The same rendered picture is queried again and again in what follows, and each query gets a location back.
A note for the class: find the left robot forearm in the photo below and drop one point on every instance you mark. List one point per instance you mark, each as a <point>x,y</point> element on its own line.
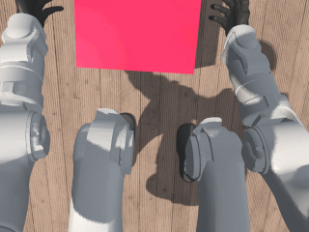
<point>22,64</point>

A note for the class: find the robot left hand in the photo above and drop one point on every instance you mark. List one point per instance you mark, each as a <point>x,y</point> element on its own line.
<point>35,8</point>

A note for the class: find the robot right thigh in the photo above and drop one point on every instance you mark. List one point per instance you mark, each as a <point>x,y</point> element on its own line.
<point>222,193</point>

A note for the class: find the carton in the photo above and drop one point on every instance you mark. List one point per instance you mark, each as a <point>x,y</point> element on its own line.
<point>158,36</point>

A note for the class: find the robot right foot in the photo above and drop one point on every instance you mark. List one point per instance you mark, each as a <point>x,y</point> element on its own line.
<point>183,133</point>

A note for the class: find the right robot forearm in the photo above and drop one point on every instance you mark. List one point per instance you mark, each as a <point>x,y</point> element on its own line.
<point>260,101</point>

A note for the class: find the left robot upper arm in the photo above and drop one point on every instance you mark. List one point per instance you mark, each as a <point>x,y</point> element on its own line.
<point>24,138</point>

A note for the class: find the robot right hand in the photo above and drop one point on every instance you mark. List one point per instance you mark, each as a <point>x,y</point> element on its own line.
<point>237,14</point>

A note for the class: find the right robot upper arm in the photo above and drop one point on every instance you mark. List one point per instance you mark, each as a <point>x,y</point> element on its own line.
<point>280,153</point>

